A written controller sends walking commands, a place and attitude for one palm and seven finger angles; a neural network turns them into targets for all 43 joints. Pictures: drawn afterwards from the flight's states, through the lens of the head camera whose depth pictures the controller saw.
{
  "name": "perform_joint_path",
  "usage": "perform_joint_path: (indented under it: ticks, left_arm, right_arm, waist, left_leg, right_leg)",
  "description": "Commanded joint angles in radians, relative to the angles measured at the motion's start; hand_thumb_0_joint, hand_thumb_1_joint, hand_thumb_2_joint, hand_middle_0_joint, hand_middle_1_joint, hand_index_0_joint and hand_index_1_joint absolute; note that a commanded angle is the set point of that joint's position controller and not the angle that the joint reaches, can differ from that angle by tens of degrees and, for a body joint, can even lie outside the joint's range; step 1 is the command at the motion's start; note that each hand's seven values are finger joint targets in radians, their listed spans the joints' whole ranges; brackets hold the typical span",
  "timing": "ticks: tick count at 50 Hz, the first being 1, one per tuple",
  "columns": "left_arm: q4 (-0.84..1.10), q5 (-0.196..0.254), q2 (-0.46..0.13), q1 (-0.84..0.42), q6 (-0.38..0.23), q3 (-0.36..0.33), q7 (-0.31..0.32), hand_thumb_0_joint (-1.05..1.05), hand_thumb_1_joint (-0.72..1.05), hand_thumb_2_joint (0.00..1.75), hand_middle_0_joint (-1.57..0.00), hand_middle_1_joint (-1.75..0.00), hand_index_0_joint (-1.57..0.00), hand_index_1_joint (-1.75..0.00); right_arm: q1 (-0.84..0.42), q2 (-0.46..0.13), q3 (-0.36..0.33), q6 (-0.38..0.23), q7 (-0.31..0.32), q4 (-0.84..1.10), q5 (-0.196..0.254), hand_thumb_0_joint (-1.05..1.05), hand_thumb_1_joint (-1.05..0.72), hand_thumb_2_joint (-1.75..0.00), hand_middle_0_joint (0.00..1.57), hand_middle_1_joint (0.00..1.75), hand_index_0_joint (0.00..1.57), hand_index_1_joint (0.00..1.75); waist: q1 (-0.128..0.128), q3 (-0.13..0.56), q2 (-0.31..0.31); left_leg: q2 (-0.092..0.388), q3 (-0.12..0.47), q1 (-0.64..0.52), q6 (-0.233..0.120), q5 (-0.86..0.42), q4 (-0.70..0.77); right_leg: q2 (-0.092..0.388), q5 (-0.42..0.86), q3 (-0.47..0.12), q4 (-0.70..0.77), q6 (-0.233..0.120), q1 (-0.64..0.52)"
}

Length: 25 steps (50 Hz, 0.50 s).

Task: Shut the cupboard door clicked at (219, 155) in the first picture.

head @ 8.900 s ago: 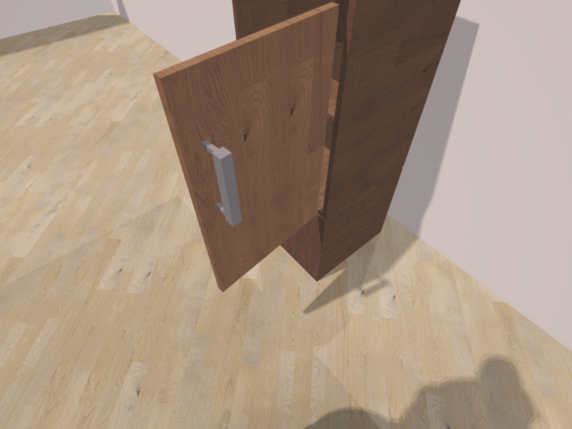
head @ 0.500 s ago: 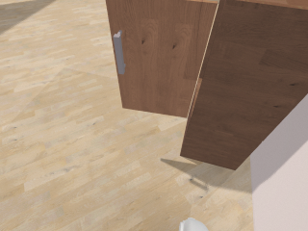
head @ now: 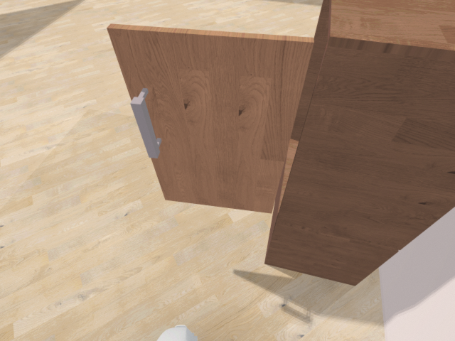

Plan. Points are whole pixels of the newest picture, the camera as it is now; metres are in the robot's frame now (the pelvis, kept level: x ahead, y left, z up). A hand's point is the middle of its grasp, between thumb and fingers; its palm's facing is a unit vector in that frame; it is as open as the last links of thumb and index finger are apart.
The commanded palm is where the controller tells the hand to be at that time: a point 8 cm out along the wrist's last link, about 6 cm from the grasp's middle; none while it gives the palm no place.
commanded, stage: come to a stop and stand still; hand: left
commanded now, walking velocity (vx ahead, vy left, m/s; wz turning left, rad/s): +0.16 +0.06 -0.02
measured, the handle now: (149, 124) +0.56 +0.22 +0.03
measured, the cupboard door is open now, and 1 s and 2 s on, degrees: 96 96 96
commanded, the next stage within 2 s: look again from close up in 0.98 s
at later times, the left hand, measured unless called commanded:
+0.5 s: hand out of the picture +0.11 +0.21 -0.18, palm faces +0.01 -0.97 -0.24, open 7.4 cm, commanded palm none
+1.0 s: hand out of the picture +0.07 +0.18 -0.18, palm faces +0.02 -0.98 -0.20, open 7.4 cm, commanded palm none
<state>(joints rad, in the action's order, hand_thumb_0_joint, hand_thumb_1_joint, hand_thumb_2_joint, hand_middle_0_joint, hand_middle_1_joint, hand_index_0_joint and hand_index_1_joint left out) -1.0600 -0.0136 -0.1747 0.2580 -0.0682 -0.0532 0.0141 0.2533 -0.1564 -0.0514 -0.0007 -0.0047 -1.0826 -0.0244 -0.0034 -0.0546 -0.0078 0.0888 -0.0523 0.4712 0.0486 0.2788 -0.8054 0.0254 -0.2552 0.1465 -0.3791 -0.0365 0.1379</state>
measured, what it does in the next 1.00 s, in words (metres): steps on the spot: left foot, then right foot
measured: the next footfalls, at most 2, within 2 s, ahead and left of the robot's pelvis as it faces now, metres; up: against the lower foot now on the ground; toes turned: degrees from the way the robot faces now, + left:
left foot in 0.12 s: +0.15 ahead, +0.15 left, +0.00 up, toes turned +5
right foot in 0.54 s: +0.09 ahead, -0.11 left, +0.00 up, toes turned -7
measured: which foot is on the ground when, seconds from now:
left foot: up 0.00-0.10, down 0.12-0.54, up 0.56-0.78, down 0.80-1.00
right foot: down 0.00-0.14, up 0.16-0.52, down 0.54-1.00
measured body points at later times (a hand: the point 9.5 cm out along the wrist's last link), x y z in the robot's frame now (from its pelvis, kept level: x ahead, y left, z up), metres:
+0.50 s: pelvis +0.04 +0.01 -0.01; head +0.07 +0.01 +0.44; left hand +0.11 +0.26 -0.16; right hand +0.11 -0.23 -0.16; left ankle +0.11 +0.14 -0.75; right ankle +0.01 -0.13 -0.72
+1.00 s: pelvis +0.05 +0.00 -0.01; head +0.08 +0.00 +0.44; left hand +0.08 +0.23 -0.17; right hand +0.06 -0.23 -0.16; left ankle +0.03 +0.11 -0.75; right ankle +0.02 -0.14 -0.75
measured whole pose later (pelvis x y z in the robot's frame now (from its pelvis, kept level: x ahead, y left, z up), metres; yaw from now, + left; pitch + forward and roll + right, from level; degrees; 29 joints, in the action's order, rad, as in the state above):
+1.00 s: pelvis +0.05 +0.00 -0.01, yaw -2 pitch +0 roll +0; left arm -1.10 0.00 -0.18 0.22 0.03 -0.02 0.03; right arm 0.24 -0.15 -0.02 0.02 0.03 -1.10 -0.02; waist 0.02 -0.06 0.02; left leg 0.00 -0.06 0.19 -0.01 0.28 -0.46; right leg 0.06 -0.30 0.04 -0.48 0.03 0.19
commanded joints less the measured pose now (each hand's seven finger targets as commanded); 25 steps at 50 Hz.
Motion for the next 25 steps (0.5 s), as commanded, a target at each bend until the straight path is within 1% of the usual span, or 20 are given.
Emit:
perform_joint_path:
  ticks: [1, 2, 3, 4, 5, 6, 7, 8, 9, 10, 12, 14, 15, 18, 19, 20, 22, 23, 24, 25]
  left_arm:
    - [-0.001, -0.009, -0.128, 0.072, -0.01, -0.017, -0.004, 0.0, 0.9, 0.9, -0.2, -0.3, -0.2, -0.3]
    - [-0.008, -0.008, -0.129, 0.07, -0.006, -0.016, -0.002, 0.0, 0.9, 0.9, -0.2, -0.3, -0.2, -0.3]
    - [-0.014, -0.006, -0.124, 0.055, 0.001, -0.01, 0.001, 0.0, 0.9, 0.9, -0.2, -0.3, -0.2, -0.3]
    - [-0.02, -0.003, -0.111, 0.048, 0.009, -0.003, 0.007, 0.0, 0.9, 0.9, -0.2, -0.3, -0.2, -0.3]
    - [-0.023, -0.003, -0.086, 0.074, 0.016, 0.006, 0.012, 0.0, 0.9, 0.9, -0.2, -0.3, -0.2, -0.3]
    - [-0.026, 0.009, -0.049, 0.131, 0.026, 0.018, 0.021, 0.0, 0.9, 0.9, -0.2, -0.3, -0.2, -0.3]
    - [-0.034, 0.011, -0.039, 0.162, 0.039, 0.027, 0.03, 0.0, 0.9, 0.9, -0.2, -0.3, -0.2, -0.3]
    - [-0.046, 0.015, -0.041, 0.175, 0.063, 0.027, 0.031, 0.0, 0.9, 0.9, -0.2, -0.3, -0.2, -0.3]
    - [-0.044, 0.014, -0.063, 0.16, 0.08, 0.022, 0.032, 0.0, 0.9, 0.9, -0.2, -0.3, -0.2, -0.3]
    - [-0.032, 0.009, -0.072, 0.13, 0.091, 0.018, 0.031, 0.0, 0.9, 0.9, -0.2, -0.3, -0.2, -0.3]
    - [-0.002, 0.005, -0.086, 0.096, 0.106, -0.002, 0.024, 0.0, 0.9, 0.9, -0.2, -0.3, -0.2, -0.3]
    - [0.029, 0.001, -0.086, 0.082, 0.119, -0.019, 0.016, 0.0, 0.9, 0.9, -0.2, -0.3, -0.2, -0.3]
    - [0.047, 0.001, -0.084, 0.076, 0.121, -0.022, 0.012, 0.0, 0.9, 0.9, -0.2, -0.3, -0.2, -0.3]
    - [0.079, -0.001, -0.075, 0.064, 0.132, -0.033, 0.005, 0.0, 0.9, 0.9, -0.2, -0.3, -0.2, -0.3]
    - [0.089, -0.002, -0.069, 0.053, 0.132, -0.034, 0.002, 0.0, 0.9, 0.9, -0.2, -0.3, -0.2, -0.3]
    - [0.1, -0.004, -0.062, 0.048, 0.128, -0.031, 0.0, 0.0, 0.9, 0.9, -0.2, -0.3, -0.2, -0.3]
    - [0.101, -0.004, -0.048, 0.06, 0.116, -0.023, -0.001, 0.0, 0.9, 0.9, -0.2, -0.3, -0.2, -0.3]
    - [0.088, -0.003, -0.043, 0.089, 0.108, -0.022, 0.0, 0.0, 0.9, 0.9, -0.2, -0.3, -0.2, -0.3]
    - [0.07, -0.004, -0.052, 0.13, 0.098, -0.02, 0.002, 0.0, 0.9, 0.9, -0.2, -0.3, -0.2, -0.3]
    - [0.062, -0.011, -0.084, 0.14, 0.084, -0.019, 0.008, 0.0, 0.9, 0.9, -0.2, -0.3, -0.2, -0.3]
  right_arm:
    - [-0.011, -0.02, 0.007, -0.027, -0.015, 0.063, 0.008, 0.0, -0.9, -0.9, 0.2, 0.3, 0.2, 0.3]
    - [-0.015, -0.028, 0.008, -0.03, -0.013, 0.063, 0.007, 0.0, -0.9, -0.9, 0.2, 0.3, 0.2, 0.3]
    - [0.0, -0.036, 0.011, -0.033, -0.007, 0.054, 0.007, 0.0, -0.9, -0.9, 0.2, 0.3, 0.2, 0.3]
    - [0.044, -0.049, 0.015, -0.039, -0.001, 0.034, 0.006, 0.0, -0.9, -0.9, 0.2, 0.3, 0.2, 0.3]
    - [0.108, -0.099, 0.008, -0.049, 0.005, 0.013, 0.003, 0.0, -0.9, -0.9, 0.2, 0.3, 0.2, 0.3]
    - [0.135, -0.167, 0.004, -0.048, 0.02, 0.01, 0.0, 0.0, -0.9, -0.9, 0.2, 0.3, 0.2, 0.3]
    - [0.13, -0.192, 0.004, -0.035, 0.031, 0.012, 0.006, 0.0, -0.9, -0.9, 0.2, 0.3, 0.2, 0.3]
    - [0.082, -0.204, 0.007, -0.027, 0.048, 0.018, 0.009, 0.0, -0.9, -0.9, 0.2, 0.3, 0.2, 0.3]
    - [0.067, -0.212, 0.004, -0.017, 0.061, 0.025, 0.009, 0.0, -0.9, -0.9, 0.2, 0.3, 0.2, 0.3]
    - [0.043, -0.221, -0.001, -0.005, 0.069, 0.034, 0.008, 0.0, -0.9, -0.9, 0.2, 0.3, 0.2, 0.3]
    - [0.027, -0.227, -0.014, 0.009, 0.075, 0.055, 0.005, 0.0, -0.9, -0.9, 0.2, 0.3, 0.2, 0.3]
    - [-0.009, -0.227, -0.023, 0.014, 0.077, 0.075, 0.006, 0.0, -0.9, -0.9, 0.2, 0.3, 0.2, 0.3]
    - [-0.031, -0.219, -0.024, 0.012, 0.078, 0.087, 0.005, 0.0, -0.9, -0.9, 0.2, 0.3, 0.2, 0.3]
    - [-0.083, -0.208, -0.029, 0.013, 0.068, 0.106, 0.002, 0.0, -0.9, -0.9, 0.2, 0.3, 0.2, 0.3]
    - [-0.093, -0.209, -0.033, 0.014, 0.064, 0.11, -0.002, 0.0, -0.9, -0.9, 0.2, 0.3, 0.2, 0.3]
    - [-0.1, -0.204, -0.035, 0.015, 0.06, 0.114, -0.006, 0.0, -0.9, -0.9, 0.2, 0.3, 0.2, 0.3]
    - [-0.105, -0.219, -0.044, 0.021, 0.045, 0.117, -0.009, 0.0, -0.9, -0.9, 0.2, 0.3, 0.2, 0.3]
    - [-0.109, -0.218, -0.045, 0.025, 0.039, 0.113, -0.007, 0.0, -0.9, -0.9, 0.2, 0.3, 0.2, 0.3]
    - [-0.105, -0.2, -0.042, 0.029, 0.033, 0.112, -0.002, 0.0, -0.9, -0.9, 0.2, 0.3, 0.2, 0.3]
    - [-0.082, -0.14, -0.031, 0.03, 0.026, 0.108, 0.005, 0.0, -0.9, -0.9, 0.2, 0.3, 0.2, 0.3]
  waist:
    - [0.02, 0.011, 0.154]
    - [0.015, 0.005, 0.168]
    - [-0.004, -0.004, 0.162]
    - [-0.026, 0.017, 0.13]
    - [-0.038, 0.078, -0.006]
    - [-0.026, 0.151, -0.162]
    - [-0.024, 0.159, -0.161]
    - [-0.011, 0.164, -0.239]
    - [-0.019, 0.159, -0.263]
    - [-0.024, 0.089, -0.228]
    - [-0.029, 0.1, -0.126]
    - [-0.016, 0.128, -0.093]
    - [-0.007, 0.116, -0.083]
    - [0.008, 0.126, -0.156]
    - [0.007, 0.118, -0.175]
    - [0.008, 0.101, -0.161]
    - [0.009, 0.122, -0.18]
    - [0.025, 0.121, -0.184]
    - [0.044, 0.119, -0.127]
    - [0.048, 0.083, 0.002]
  left_leg:
    - [-0.034, -0.04, -0.065, -0.009, -0.033, 0.148]
    - [-0.043, -0.042, -0.109, -0.013, -0.052, 0.195]
    - [-0.057, -0.049, -0.177, -0.012, -0.101, 0.264]
    - [-0.057, -0.038, -0.282, -0.014, -0.212, 0.357]
    - [0.016, 0.023, -0.41, -0.03, -0.482, 0.37]
    - [0.176, 0.154, -0.498, -0.104, -0.839, 0.326]
    - [0.262, 0.182, -0.445, -0.167, -0.971, 0.352]
    - [0.281, 0.223, -0.434, -0.195, -1.008, 0.392]
    - [0.295, 0.242, -0.418, -0.21, -1.038, 0.407]
    - [0.309, 0.23, -0.36, -0.238, -1.046, 0.395]
    - [0.314, 0.218, -0.33, -0.262, -0.94, 0.402]
    - [0.306, 0.188, -0.33, -0.258, -0.781, 0.419]
    - [0.303, 0.177, -0.306, -0.258, -0.721, 0.424]
    - [0.272, 0.138, -0.243, -0.227, -0.46, 0.472]
    - [0.267, 0.139, -0.221, -0.218, -0.367, 0.485]
    - [0.26, 0.14, -0.188, -0.213, -0.29, 0.489]
    - [0.232, 0.152, -0.165, -0.189, -0.106, 0.498]
    - [0.207, 0.138, -0.122, -0.165, 0.002, 0.484]
    - [0.155, 0.114, -0.076, -0.131, 0.084, 0.447]
    - [0.062, 0.061, -0.01, -0.085, 0.158, 0.369]
  right_leg:
    - [0.257, 0.38, -0.146, 0.11, -0.108, 0.005]
    - [0.247, 0.364, -0.145, 0.09, -0.096, 0.02]
    - [0.224, 0.379, -0.122, 0.053, -0.075, 0.048]
    - [0.187, 0.391, -0.097, -0.02, -0.043, 0.073]
    - [0.127, 0.284, -0.067, -0.145, -0.003, 0.112]
    - [0.068, 0.013, -0.036, -0.202, 0.041, 0.159]
    - [0.038, -0.262, -0.045, -0.266, 0.057, 0.105]
    - [0.032, -0.364, -0.071, -0.364, 0.071, 0.135]
    - [0.028, -0.39, -0.109, -0.459, 0.07, 0.158]
    - [0.032, -0.388, -0.13, -0.541, 0.063, 0.197]
    - [0.026, -0.349, -0.159, -0.659, 0.058, 0.247]
    - [0.016, -0.289, -0.171, -0.756, 0.065, 0.307]
    - [0.015, -0.275, -0.173, -0.768, 0.064, 0.32]
    - [0.021, -0.229, -0.17, -0.723, 0.069, 0.3]
    - [0.026, -0.228, -0.161, -0.667, 0.066, 0.282]
    - [0.029, -0.24, -0.143, -0.577, 0.055, 0.242]
    - [0.015, -0.212, -0.093, -0.402, 0.049, 0.144]
    - [0.008, -0.144, -0.074, -0.298, 0.048, 0.07]
    - [-0.003, -0.048, -0.056, -0.159, 0.049, -0.019]
    - [0.031, -0.054, -0.109, -0.017, 0.04, -0.068]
